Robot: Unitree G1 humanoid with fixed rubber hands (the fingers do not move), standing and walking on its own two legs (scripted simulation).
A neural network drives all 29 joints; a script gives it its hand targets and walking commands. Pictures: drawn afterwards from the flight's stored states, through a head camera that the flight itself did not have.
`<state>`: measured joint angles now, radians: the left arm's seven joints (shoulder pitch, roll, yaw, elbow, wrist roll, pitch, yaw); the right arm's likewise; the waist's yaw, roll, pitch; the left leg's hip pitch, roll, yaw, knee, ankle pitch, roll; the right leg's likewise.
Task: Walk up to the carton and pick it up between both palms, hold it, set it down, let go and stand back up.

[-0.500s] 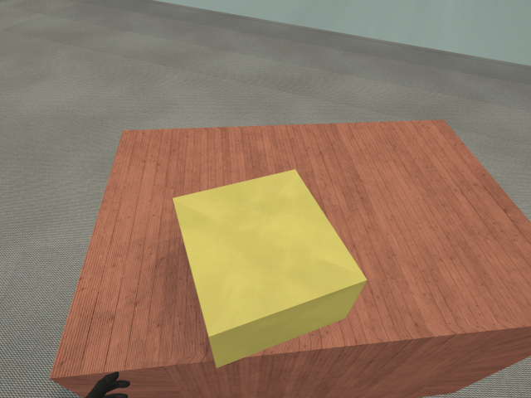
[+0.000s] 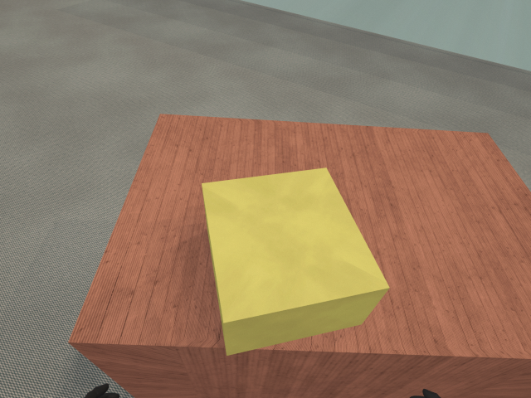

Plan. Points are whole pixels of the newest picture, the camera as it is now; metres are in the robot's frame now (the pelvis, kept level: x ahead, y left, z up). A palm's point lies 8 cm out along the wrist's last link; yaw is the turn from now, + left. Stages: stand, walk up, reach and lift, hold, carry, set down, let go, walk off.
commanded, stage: walk up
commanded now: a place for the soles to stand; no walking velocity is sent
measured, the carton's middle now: (280, 253) +0.38 -0.03 -0.04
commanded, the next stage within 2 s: none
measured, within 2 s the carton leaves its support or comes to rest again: neither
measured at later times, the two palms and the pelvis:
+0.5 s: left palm out of the picture +0.08 +0.27 -0.11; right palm out of the picture +0.13 -0.27 -0.07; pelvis +0.00 -0.01 -0.01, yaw +3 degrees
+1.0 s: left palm out of the picture +0.05 +0.28 -0.11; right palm out of the picture +0.14 -0.27 -0.08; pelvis -0.01 -0.01 -0.01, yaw +5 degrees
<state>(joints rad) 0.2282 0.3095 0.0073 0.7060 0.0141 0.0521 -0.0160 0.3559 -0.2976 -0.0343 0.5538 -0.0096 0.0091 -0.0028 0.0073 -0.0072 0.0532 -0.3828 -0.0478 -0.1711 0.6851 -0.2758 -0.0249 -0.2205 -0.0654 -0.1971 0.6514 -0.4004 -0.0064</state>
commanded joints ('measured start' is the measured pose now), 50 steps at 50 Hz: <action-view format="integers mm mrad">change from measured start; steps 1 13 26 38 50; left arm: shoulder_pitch -39 19 91 63 104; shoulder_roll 151 178 139 182 148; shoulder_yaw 50 56 48 52 51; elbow -103 -115 -129 -135 -158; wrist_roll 2 0 3 -10 0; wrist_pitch -9 -31 -16 -10 10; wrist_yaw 4 12 6 9 7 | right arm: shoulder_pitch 37 -17 -34 -48 -40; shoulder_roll -156 -117 -194 -139 -232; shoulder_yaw -63 -44 -61 -46 -72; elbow -84 -92 -69 -74 -46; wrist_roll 1 -6 -9 -2 -14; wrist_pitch -20 -15 -17 -18 -13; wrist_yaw -7 -12 -21 -8 -34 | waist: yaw -10 9 18 6 -3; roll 9 -50 131 -44 191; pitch -38 -47 -47 -29 -49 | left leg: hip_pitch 0 -15 -101 23 -24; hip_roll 61 9 130 25 207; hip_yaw -63 54 -336 -21 -511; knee -76 50 -242 -2 -296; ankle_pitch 202 139 -16 251 69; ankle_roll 83 40 158 71 236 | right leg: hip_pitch -11 27 77 -24 -34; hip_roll -95 -226 -4 -147 55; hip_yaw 115 167 163 89 169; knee -119 -209 -73 -169 115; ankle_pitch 70 248 -37 133 -166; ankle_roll -73 -138 -32 -81 -3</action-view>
